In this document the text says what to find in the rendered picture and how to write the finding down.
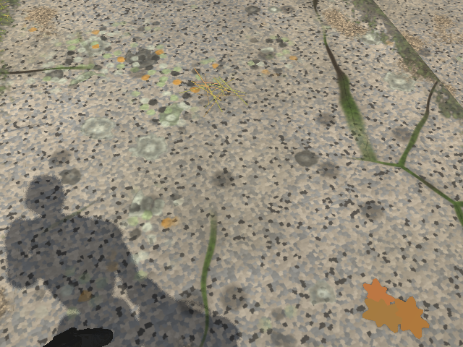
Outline left robot hand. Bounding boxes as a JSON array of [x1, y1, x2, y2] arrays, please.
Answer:
[[43, 327, 113, 347]]

